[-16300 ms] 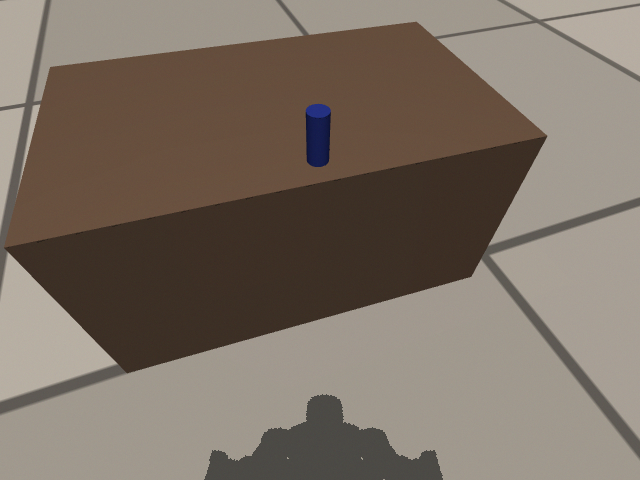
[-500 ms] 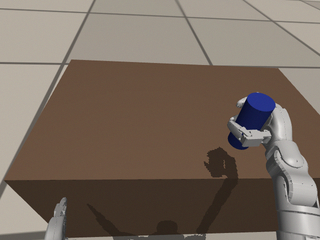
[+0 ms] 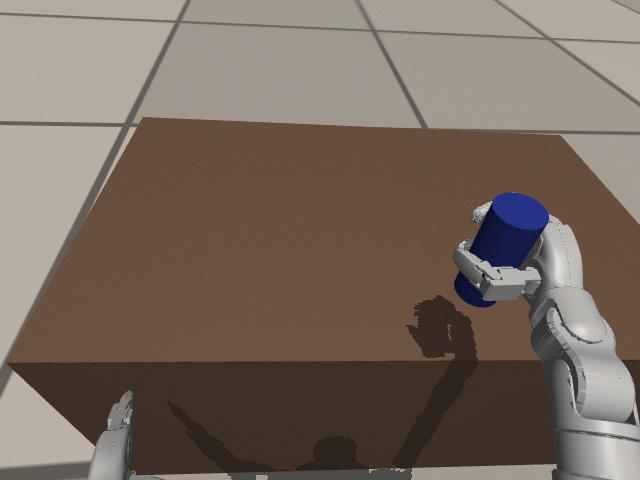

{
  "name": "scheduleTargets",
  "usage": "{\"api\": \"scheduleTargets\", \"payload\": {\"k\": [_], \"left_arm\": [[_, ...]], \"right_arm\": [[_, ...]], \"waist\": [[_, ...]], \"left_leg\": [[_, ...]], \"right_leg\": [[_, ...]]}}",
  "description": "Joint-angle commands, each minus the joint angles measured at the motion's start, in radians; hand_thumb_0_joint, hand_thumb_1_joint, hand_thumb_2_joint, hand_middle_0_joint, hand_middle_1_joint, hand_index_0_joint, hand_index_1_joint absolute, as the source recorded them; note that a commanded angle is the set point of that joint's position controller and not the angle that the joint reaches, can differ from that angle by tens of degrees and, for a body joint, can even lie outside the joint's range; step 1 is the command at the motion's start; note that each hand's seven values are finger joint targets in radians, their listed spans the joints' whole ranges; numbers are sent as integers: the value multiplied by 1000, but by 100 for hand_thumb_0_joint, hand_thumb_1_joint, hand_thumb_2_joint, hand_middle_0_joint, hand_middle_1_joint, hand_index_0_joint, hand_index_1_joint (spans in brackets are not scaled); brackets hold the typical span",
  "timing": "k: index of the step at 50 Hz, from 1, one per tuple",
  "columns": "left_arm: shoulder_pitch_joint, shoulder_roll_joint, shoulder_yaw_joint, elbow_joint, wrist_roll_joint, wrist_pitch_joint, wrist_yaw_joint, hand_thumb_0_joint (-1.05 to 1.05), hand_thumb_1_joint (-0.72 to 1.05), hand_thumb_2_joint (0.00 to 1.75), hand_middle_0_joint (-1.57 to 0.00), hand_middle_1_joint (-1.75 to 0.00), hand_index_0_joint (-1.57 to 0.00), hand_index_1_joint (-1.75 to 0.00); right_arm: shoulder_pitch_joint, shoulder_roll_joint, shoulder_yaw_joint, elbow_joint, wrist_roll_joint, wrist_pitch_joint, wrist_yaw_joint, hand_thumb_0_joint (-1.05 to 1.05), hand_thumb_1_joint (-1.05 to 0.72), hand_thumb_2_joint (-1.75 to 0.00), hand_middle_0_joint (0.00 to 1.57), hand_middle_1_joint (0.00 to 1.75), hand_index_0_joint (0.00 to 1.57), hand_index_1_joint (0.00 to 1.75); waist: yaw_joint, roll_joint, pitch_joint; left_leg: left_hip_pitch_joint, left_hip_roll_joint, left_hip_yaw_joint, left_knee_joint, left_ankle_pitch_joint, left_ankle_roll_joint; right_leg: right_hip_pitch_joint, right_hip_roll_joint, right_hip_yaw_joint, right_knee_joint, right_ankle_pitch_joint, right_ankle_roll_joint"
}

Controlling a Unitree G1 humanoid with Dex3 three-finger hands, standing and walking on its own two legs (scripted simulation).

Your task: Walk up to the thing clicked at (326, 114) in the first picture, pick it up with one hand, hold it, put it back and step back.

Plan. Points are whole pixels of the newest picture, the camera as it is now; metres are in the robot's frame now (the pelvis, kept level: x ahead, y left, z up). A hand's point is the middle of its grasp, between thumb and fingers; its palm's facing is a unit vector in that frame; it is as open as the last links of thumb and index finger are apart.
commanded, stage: hold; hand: right
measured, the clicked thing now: (495, 254) +0.32 -0.17 +0.16
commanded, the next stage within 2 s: crouch in 1.48 s
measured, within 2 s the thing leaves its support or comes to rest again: neither
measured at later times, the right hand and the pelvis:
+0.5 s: hand (492, 257) +0.31 -0.16 +0.17, palm faces +0.09 +1.00 -0.03, open 7.8 cm; pelvis -0.01 +0.00 +0.00, yaw +0 degrees
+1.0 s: hand (491, 257) +0.31 -0.16 +0.18, palm faces +0.10 +0.99 -0.04, open 7.8 cm; pelvis -0.01 +0.00 +0.00, yaw +0 degrees
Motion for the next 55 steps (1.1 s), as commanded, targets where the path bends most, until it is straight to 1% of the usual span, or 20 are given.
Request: {"api": "scheduleTargets", "payload": {"k": [1,3,8,10,12,15,17,20,27,30,33,35,36,44,46,48,50,52,54,55], "left_arm": [[-95,110,35,-134,1,-60,7,0,-55,6,-5,-5,-5,-5],[-105,133,47,-167,2,-65,7,0,-55,5,-5,-5,-5,-5],[-124,115,38,-157,5,-67,0,0,-55,6,-5,-5,-5,-5],[-143,90,10,-149,3,-71,-3,0,-56,6,-5,-5,-5,-6],[-128,147,61,-138,7,-71,7,0,-55,6,-5,-5,-5,-5],[-117,143,52,-161,8,-72,3,0,-55,5,-5,-5,-5,-5],[-108,105,24,-113,6,-68,1,0,-56,6,-5,-5,-5,-5],[-136,156,67,-157,8,-80,8,0,-55,5,-5,-5,-5,-5],[-135,99,18,-154,6,-82,-2,0,-55,5,-5,-5,-5,-5],[-132,142,50,-158,8,-89,1,0,-55,5,-5,-5,-5,-5],[-132,114,27,-154,7,-86,0,0,-55,6,-5,-5,-4,-5],[-133,135,44,-172,10,-92,4,0,-56,6,-5,-5,-4,-5],[-128,110,20,-154,9,-89,2,0,-55,6,-5,-5,-4,-5],[-114,148,62,-163,8,-90,13,0,-56,6,-5,-5,-4,-5],[-113,101,19,-142,7,-85,7,0,-56,6,-4,-5,-4,-5],[-124,131,55,-149,8,-89,11,0,-55,6,-5,-5,-4,-5],[-129,123,30,-164,8,-89,7,0,-56,6,-5,-5,-4,-5],[-132,119,35,-140,8,-86,6,0,-55,6,-5,-5,-4,-5],[-149,152,57,-178,9,-94,11,0,-55,6,-5,-5,-4,-5],[-135,127,40,-164,10,-95,9,0,-55,5,-5,-5,-4,-5]], "right_arm": [[-387,-163,-70,-271,20,-114,1,0,-36,-133,133,145,136,145],[-380,-187,-97,-272,20,-119,-2,0,-34,-133,133,145,136,145],[-387,-176,-78,-343,18,-129,1,0,-36,-133,133,144,136,144],[-370,-157,-63,-335,21,-124,2,0,-36,-134,133,145,136,145],[-372,-175,-77,-313,16,-120,-4,0,-35,-133,133,145,136,145],[-376,-160,-61,-323,13,-112,0,0,-33,-135,133,146,137,146],[-388,-168,-70,-312,15,-112,0,0,-34,-132,131,143,135,143],[-411,-184,-87,-308,22,-109,-2,0,-35,-131,132,143,135,143],[-403,-161,-74,-295,20,-105,1,0,-33,-133,133,145,137,145],[-415,-149,-57,-283,18,-104,-3,0,-33,-133,133,145,137,145],[-418,-166,-69,-282,14,-111,-3,0,-34,-132,133,144,136,144],[-428,-167,-67,-315,14,-116,-9,0,-32,-133,133,145,137,145],[-416,-165,-68,-300,14,-115,-11,0,-33,-133,133,145,137,145],[-425,-201,-102,-321,18,-116,-18,0,-35,-131,133,143,136,143],[-385,-160,-77,-250,18,-106,-9,0,-34,-131,133,144,137,144],[-450,-180,-73,-303,16,-110,-7,0,-32,-131,133,144,136,144],[-422,-159,-63,-285,18,-100,-1,0,-32,-130,131,142,135,142],[-434,-187,-86,-283,18,-100,0,0,-34,-131,133,144,136,144],[-455,-180,-74,-289,17,-96,1,0,-35,-130,132,142,135,142],[-480,-168,-66,-294,20,-95,1,0,-34,-129,131,141,134,141]], "waist": [[2,52,-216],[-7,57,-252],[-15,29,-247],[-15,33,-220],[-1,54,-240],[1,34,-242],[-7,41,-200],[0,64,-211],[-16,53,-210],[2,44,-203],[-10,52,-221],[-3,55,-234],[-13,39,-214],[-3,58,-209],[-9,71,-172],[4,34,-211],[-2,75,-202],[-6,57,-190],[6,72,-199],[8,67,-204]], "left_leg": [[72,-34,33,-68,195,9],[93,-37,37,-59,235,10],[102,-34,37,-61,226,15],[96,-33,36,-69,204,13],[90,-37,37,-67,207,12],[85,-42,44,-60,216,17],[77,-40,43,-73,167,15],[80,-37,39,-85,129,9],[84,-34,37,-86,124,11],[71,-40,38,-84,120,14],[83,-36,35,-80,148,14],[85,-40,37,-79,137,13],[82,-38,38,-85,117,13],[77,-36,32,-91,113,8],[68,-38,35,-97,102,8],[68,-35,29,-88,125,9],[72,-37,35,-89,126,9],[68,-33,31,-97,88,7],[63,-36,33,-100,65,6],[63,-36,33,-100,65,5]], "right_leg": [[47,33,-19,-71,205,-34],[56,30,-15,-63,256,-30],[44,32,-17,-66,248,-28],[35,34,-18,-69,220,-31],[51,31,-16,-70,221,-31],[65,23,-11,-72,248,-22],[39,28,-14,-82,190,-27],[28,33,-16,-87,138,-34],[20,36,-18,-85,140,-33],[30,30,-14,-92,132,-29],[30,33,-15,-84,159,-31],[35,31,-14,-88,149,-30],[24,34,-15,-91,128,-31],[34,37,-21,-87,121,-34],[14,36,-18,-93,110,-35],[39,37,-21,-86,127,-33],[34,34,-17,-89,135,-34],[16,42,-21,-90,99,-37],[27,38,-18,-98,74,-36],[29,37,-18,-93,73,-37]]}}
